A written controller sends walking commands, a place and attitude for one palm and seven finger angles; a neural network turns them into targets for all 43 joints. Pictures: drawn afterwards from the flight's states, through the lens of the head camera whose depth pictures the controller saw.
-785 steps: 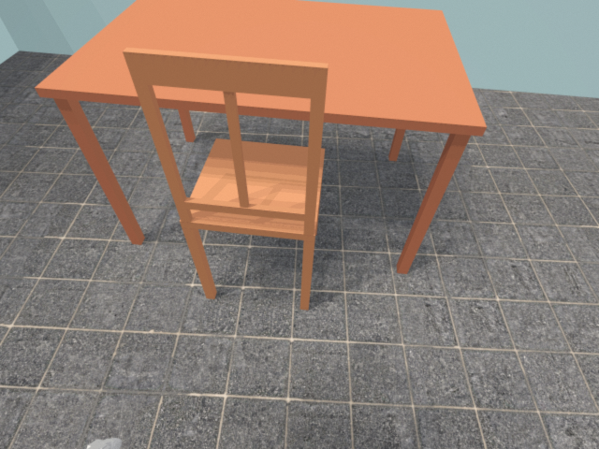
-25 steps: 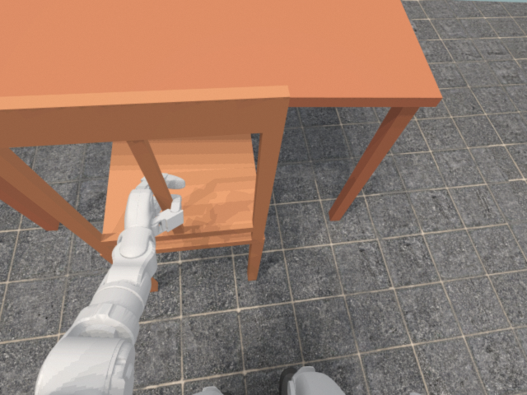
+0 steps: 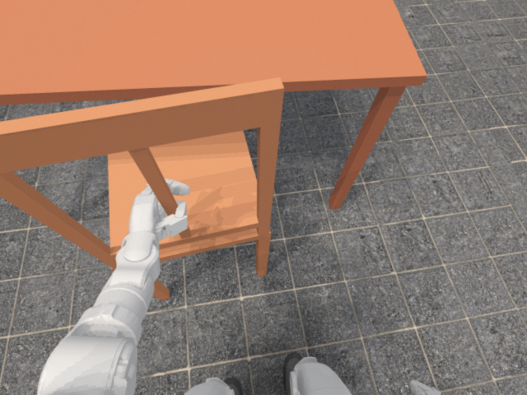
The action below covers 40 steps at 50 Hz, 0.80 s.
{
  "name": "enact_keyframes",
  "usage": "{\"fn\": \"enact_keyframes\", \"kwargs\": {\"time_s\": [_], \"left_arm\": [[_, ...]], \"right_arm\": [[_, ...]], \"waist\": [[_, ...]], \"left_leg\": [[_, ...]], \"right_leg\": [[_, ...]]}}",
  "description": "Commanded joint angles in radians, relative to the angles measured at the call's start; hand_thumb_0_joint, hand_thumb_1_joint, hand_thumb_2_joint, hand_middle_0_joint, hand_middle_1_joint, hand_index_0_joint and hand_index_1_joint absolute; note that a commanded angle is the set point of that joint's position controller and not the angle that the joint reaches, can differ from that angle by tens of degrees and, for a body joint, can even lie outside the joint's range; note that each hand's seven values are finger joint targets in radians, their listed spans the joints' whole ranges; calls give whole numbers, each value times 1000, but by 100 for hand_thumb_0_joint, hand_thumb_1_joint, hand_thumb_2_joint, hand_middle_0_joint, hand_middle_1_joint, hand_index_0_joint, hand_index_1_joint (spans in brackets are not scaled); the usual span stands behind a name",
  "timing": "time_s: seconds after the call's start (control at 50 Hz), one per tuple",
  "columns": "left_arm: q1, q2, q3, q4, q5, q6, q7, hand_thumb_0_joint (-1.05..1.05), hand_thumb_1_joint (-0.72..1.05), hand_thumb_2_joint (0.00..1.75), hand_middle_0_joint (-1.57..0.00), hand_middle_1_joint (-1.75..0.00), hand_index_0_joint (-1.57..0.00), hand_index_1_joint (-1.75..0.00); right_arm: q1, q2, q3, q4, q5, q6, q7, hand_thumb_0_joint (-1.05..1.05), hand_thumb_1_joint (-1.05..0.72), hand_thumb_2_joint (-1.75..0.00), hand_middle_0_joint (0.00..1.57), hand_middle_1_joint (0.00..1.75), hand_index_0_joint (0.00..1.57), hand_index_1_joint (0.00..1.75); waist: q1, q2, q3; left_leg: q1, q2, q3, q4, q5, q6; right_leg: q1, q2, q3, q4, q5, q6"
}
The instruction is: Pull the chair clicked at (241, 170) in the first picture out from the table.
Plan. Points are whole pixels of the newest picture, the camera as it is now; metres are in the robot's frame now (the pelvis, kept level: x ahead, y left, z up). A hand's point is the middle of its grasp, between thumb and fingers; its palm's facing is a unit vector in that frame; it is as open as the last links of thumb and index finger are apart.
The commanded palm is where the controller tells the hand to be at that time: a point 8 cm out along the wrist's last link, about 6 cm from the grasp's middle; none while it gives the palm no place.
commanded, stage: step backward, pulling the chair out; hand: left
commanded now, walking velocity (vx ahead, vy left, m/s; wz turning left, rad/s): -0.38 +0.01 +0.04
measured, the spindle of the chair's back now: (167, 201) +0.43 +0.15 -0.06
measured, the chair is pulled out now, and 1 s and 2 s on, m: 0.08 0.25 0.36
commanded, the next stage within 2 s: none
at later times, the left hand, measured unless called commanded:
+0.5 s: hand (194, 279) +0.29 +0.10 -0.06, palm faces -0.01 -0.99 -0.15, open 5.1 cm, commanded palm +0.30 +0.15 -0.06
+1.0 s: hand (191, 320) +0.23 +0.10 -0.06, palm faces -0.06 -0.98 -0.16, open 5.2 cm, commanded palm +0.22 +0.16 -0.06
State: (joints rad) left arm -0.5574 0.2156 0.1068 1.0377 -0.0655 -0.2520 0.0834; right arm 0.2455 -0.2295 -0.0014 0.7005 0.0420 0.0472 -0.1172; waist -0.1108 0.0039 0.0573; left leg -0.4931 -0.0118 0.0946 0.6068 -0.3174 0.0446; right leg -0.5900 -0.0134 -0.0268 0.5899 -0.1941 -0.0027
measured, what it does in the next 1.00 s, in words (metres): walks backwards: left foot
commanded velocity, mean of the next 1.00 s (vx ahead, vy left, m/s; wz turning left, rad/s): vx -0.38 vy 0.02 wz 0.02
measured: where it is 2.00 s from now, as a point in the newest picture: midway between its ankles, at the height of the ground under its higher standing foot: outside the picture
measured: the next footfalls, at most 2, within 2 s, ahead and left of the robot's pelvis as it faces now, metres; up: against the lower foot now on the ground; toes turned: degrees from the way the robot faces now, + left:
left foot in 0.88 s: -0.10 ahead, +0.13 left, +0.00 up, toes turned +2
right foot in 1.46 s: -0.08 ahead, -0.13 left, +0.00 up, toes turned -2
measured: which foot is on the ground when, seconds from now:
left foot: down 0.00-0.68, up 0.70-0.86, down 0.88-1.00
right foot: down 0.00-1.00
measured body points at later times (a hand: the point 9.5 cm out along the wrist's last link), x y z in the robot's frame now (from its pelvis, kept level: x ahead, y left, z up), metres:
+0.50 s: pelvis -0.07 -0.01 +0.00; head +0.01 -0.02 +0.44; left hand +0.29 +0.15 -0.05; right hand +0.01 -0.28 -0.13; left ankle -0.02 +0.09 -0.73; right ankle +0.00 -0.12 -0.72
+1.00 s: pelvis -0.15 +0.00 +0.00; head -0.05 -0.01 +0.44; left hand +0.23 +0.15 -0.05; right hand -0.07 -0.29 -0.12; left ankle -0.14 +0.13 -0.73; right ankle -0.05 -0.13 -0.72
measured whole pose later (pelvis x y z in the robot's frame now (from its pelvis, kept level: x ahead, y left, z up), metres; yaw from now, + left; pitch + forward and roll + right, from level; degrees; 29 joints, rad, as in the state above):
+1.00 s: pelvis -0.15 +0.00 +0.00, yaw +1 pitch +4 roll +2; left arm -0.60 0.16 -0.02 1.06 -0.06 -0.17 0.09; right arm 0.21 -0.29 -0.02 0.75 0.04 -0.05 -0.14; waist -0.07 -0.04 0.15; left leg -0.37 -0.01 0.03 0.57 -0.27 -0.02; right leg -0.53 -0.08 0.00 0.59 -0.12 0.02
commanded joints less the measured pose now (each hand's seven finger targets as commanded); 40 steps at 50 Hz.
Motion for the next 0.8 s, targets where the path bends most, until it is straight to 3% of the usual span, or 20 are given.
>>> {"fn": "enact_keyframes", "kwargs": {"time_s": [0.0, 0.06, 0.12, 0.2, 0.22, 0.26, 0.3, 0.34, 0.36, 0.4, 0.42, 0.48, 0.52, 0.56, 0.6, 0.64, 0.66, 0.68, 0.72, 0.78], "left_arm": [[-236, 138, -28, -241, 50, -54, 5, 0, 90, 90, -50, -145, -50, -145], [-258, 148, -27, -251, 42, -52, 10, 0, 90, 90, -50, -145, -50, -145], [-259, 160, -36, -215, 35, -41, 20, 0, 90, 90, -50, -145, -50, -145], [-281, 193, -30, -128, 36, -29, 34, 0, 90, 90, -50, -145, -50, -145], [-296, 175, -48, -129, 36, -23, 34, 0, 90, 90, -50, -145, -50, -145], [-303, 149, -63, -128, 38, -15, 34, 0, 90, 90, -50, -145, -50, -145], [-314, 140, -74, -136, 33, -8, 37, 0, 90, 90, -50, -145, -50, -145], [-321, 105, -110, -156, 23, -22, 33, 0, 90, 90, -50, -145, -50, -145], [-331, 85, -129, -153, 16, -26, 30, 0, 90, 90, -50, -145, -50, -145], [-380, 61, -130, -188, 10, -33, 27, 0, 90, 90, -50, -145, -50, -145], [-390, 63, -120, -190, 7, -34, 26, 0, 90, 90, -50, -145, -50, -145], [-385, 69, -104, -160, 14, -38, 23, 0, 90, 90, -50, -145, -50, -145], [-376, 51, -117, -132, 31, -38, 19, 0, 90, 90, -50, -145, -50, -145], [-368, 68, -105, -135, 42, -45, 18, 0, 90, 90, -50, -145, -50, -145], [-345, 138, -58, -123, 33, -45, 27, 0, 90, 90, -50, -145, -50, -145], [-354, 162, -64, -125, 33, -53, 33, 0, 90, 90, -50, -145, -50, -145], [-334, 182, -52, -111, 35, -49, 36, 0, 90, 90, -50, -145, -50, -145], [-297, 195, -47, -87, 35, -35, 36, 0, 90, 90, -50, -145, -50, -145], [-310, 172, -49, -110, 42, -15, 30, 0, 90, 90, -50, -145, -50, -145], [-301, 166, -45, -112, 40, 11, 28, 0, 90, 90, -50, -145, -50, -145]], "right_arm": [[98, -153, -54, -78, -17, -12, 4, 0, -90, -90, 20, 30, 20, 30], [69, -155, -49, -91, -10, -21, 1, 0, -90, -90, 20, 30, 20, 30], [85, -162, -54, -82, 9, -32, -15, 0, -90, -90, 20, 30, 20, 30], [85, -167, -56, -47, 17, -58, -16, 0, -90, -90, 20, 30, 20, 30], [73, -171, -53, -42, 21, -67, -14, 0, -90, -90, 20, 30, 20, 30], [73, -175, -47, -18, 21, -83, -15, 0, -90, -90, 20, 30, 20, 30], [68, -184, -41, -5, 22, -89, -24, 0, -90, -90, 20, 30, 20, 30], [35, -185, -38, -31, 26, -94, -30, 0, -90, -90, 20, 30, 20, 30], [20, -181, -35, -48, 31, -98, -26, 0, -90, -90, 20, 30, 20, 30], [0, -173, -26, -58, 20, -110, -32, 0, -90, -90, 20, 30, 20, 30], [5, -170, -29, -53, 16, -116, -33, 0, -90, -90, 20, 30, 20, 30], [43, -162, -35, -19, 0, -138, -29, 0, -90, -90, 20, 30, 20, 30], [42, -168, -37, -4, -10, -147, -19, 0, -90, -90, 20, 30, 20, 30], [30, -168, -40, 5, -13, -149, -14, 0, -90, -90, 20, 30, 20, 30], [37, -168, -50, 13, 2, -156, -19, 0, -90, -90, 20, 30, 20, 30], [47, -154, -53, 16, 7, -164, -22, 0, -90, -90, 20, 30, 20, 30], [27, -151, -53, 14, 6, -165, -18, 0, -90, -90, 20, 30, 20, 30], [16, -161, -54, 11, 7, -164, -14, 0, -90, -90, 20, 30, 20, 30], [6, -152, -38, 24, 1, -169, -6, 0, -90, -90, 20, 30, 20, 30], [14, -160, -30, 38, 2, -163, -17, 0, -90, -90, 20, 30, 20, 30]], "waist": [[41, 227, -546], [52, 179, -490], [39, 30, -501], [40, -89, -465], [47, -86, -451], [40, -72, -464], [29, -38, -474], [50, 67, -435], [59, 90, -394], [71, 191, -349], [76, 184, -358], [69, 80, -386], [67, 117, -354], [77, 138, -357], [73, 29, -418], [54, -108, -444], [68, -124, -419], [81, -112, -398], [83, -103, -417], [65, -94, -422]], "left_leg": [[423, 235, -192, -46, 905, -30], [259, 220, -168, -56, 641, -27], [141, 135, -124, 11, 314, -67], [120, 36, -121, 115, -151, -72], [107, 30, -132, 131, -177, -70], [137, 38, -147, 83, -121, -66], [205, 62, -142, -51, 41, -59], [192, 143, -185, -160, 132, -21], [141, 189, -208, -206, 25, 1], [100, 271, -313, -300, -52, 43], [142, 293, -334, -276, 62, 55], [303, 290, -271, -139, 435, 59], [279, 276, -243, -110, 474, 41], [233, 260, -225, -88, 411, 24], [207, 205, -173, -26, 317, -16], [181, 86, -101, 98, 94, -76], [149, 46, -116, 177, -90, -90], [103, 22, -147, 249, -168, -93], [46, 29, -200, 269, -186, -92], [107, 42, -187, 94, -119, -88]], "right_leg": [[191, -56, 64, 67, 157, 1], [283, -72, 76, 47, 237, -6], [335, -171, 151, -18, 470, -46], [328, -299, 288, -193, 308, -90], [345, -317, 295, -217, 264, -97], [370, -319, 252, -203, 308, -96], [344, -264, 160, -147, 314, -55], [282, -135, 80, -81, 66, 10], [272, -97, 64, -31, -110, 15], [247, -39, 35, 153, -183, 6], [224, -34, 42, 214, -170, 3], [196, -32, 46, 146, -123, 10], [221, -43, 53, 102, -40, 8], [257, -52, 59, 64, 5, 2], [312, -91, 122, -13, 173, -6], [307, -244, 293, -138, 227, -62], [304, -315, 362, -201, 247, -99], [310, -360, 393, -227, 246, -136], [428, -387, 345, -167, 457, -162], [481, -339, 231, -97, 627, -112]]}}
